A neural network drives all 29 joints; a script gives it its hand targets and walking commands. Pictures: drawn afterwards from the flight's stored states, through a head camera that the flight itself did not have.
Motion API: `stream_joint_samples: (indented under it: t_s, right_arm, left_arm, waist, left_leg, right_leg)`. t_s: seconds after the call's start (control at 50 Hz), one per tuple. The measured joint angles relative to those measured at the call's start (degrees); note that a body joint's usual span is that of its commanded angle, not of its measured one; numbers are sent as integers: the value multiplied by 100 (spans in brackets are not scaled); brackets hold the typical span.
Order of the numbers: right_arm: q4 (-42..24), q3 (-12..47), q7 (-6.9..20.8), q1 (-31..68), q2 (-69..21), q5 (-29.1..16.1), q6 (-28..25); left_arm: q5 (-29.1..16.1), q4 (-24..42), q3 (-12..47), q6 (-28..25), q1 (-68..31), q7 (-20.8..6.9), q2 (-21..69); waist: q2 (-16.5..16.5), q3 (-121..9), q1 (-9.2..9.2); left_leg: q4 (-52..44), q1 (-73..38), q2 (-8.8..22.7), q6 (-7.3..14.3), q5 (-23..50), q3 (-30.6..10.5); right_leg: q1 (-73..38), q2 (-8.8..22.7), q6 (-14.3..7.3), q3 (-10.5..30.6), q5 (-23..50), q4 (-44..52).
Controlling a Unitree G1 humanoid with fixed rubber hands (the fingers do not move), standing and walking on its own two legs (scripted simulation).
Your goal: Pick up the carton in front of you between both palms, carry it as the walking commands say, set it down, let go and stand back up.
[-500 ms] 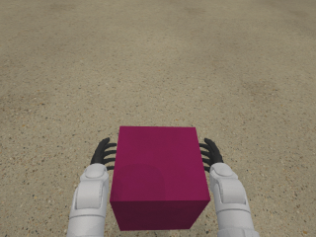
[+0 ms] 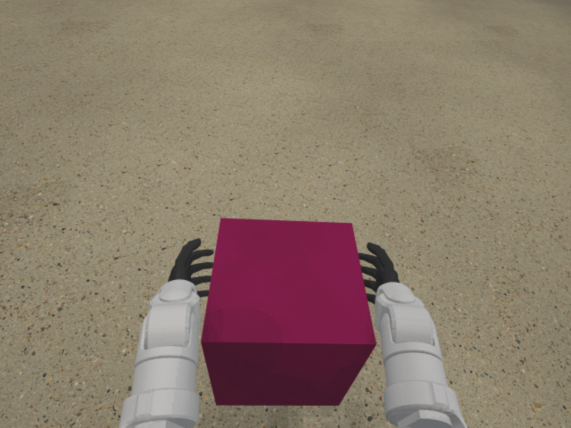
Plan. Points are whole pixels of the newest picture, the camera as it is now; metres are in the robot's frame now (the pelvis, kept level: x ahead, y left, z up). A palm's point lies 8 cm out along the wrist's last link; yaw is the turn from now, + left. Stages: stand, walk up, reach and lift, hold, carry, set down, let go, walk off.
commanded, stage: set down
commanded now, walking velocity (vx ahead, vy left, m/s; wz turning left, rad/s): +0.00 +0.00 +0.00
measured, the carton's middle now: (282, 316) +0.30 +0.00 -0.05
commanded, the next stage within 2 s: none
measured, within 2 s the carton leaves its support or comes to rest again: neither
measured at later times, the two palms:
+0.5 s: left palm (204, 322) +0.35 +0.14 -0.17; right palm (355, 317) +0.36 -0.16 -0.16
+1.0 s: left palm (211, 329) +0.40 +0.14 -0.30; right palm (337, 324) +0.41 -0.15 -0.29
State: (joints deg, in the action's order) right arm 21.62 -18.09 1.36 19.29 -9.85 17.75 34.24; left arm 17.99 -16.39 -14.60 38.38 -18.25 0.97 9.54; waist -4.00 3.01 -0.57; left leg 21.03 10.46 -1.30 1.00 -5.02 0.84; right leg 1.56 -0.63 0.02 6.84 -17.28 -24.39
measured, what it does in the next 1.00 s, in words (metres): lowers itself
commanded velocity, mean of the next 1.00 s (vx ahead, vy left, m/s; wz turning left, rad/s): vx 0.00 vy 0.00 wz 0.00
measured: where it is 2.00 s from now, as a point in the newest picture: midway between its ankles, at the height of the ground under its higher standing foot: outside the picture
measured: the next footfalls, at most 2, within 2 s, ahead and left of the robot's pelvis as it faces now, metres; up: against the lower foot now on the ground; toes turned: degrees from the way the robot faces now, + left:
none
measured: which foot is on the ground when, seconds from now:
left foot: down 0.00-1.00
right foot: down 0.00-1.00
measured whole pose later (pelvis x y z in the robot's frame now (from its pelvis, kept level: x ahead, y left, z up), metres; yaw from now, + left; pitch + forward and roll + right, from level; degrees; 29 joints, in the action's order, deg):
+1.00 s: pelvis -0.06 -0.01 -0.21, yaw -3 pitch +45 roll -4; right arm 40.0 -27.0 -1.4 53.7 -1.1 11.2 12.5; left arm 15.3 -33.8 -25.5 14.9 -51.3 3.9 3.9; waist -1.9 -9.7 -0.5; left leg 82.6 108.3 -3.4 -2.3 -18.8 -6.3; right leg 98.5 -8.0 2.2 3.4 -35.4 -89.2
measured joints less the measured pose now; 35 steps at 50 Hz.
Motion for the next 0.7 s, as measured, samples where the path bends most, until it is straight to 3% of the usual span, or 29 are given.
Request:
stream_joint_samples:
  t_s: [0.12,0.22,0.3,0.42,0.56,0.7]
  right_arm:
    - [779,-836,165,706,-136,542,-637]
    - [1085,-1183,215,1134,-98,783,-1307]
    - [1152,-1143,142,1329,2,599,-1900]
    - [1105,-749,-65,1455,215,-147,-2585]
    - [918,-463,-279,1724,357,-798,-2658]
    - [1168,-763,-284,2330,409,-732,-2341]
  left_arm:
    - [358,-775,-816,-621,-700,-129,193]
    - [550,-1199,-1082,-1373,-1129,-166,188]
    - [478,-1310,-1021,-2062,-1286,-93,104]
    - [-15,-1220,-792,-2840,-1365,84,-65]
    - [-399,-1064,-688,-2958,-1677,119,-266]
    - [-283,-1297,-974,-2625,-2284,69,-340]
  waist:
    - [0,104,-6]
    - [54,179,26]
    - [126,215,62]
    - [205,36,76]
    - [159,-598,78]
    - [125,-1021,52]
  left_leg:
    - [514,635,-54,19,-188,-72]
    - [1102,1787,-39,1,-296,-174]
    - [1583,2960,-17,-43,-329,-293]
    - [2385,4801,13,-140,-423,-467]
    - [3456,6603,3,-267,-694,-577]
    - [4409,7723,-33,-320,-970,-643]
  right_leg:
    - [656,-36,-11,35,-230,-571]
    - [1791,-127,77,-19,-372,-1182]
    - [2954,-217,98,-115,-463,-1713]
    - [4802,-366,68,-226,-638,-2595]
    - [6649,-523,56,-231,-959,-3772]
    - [7749,-624,69,-281,-1272,-4743]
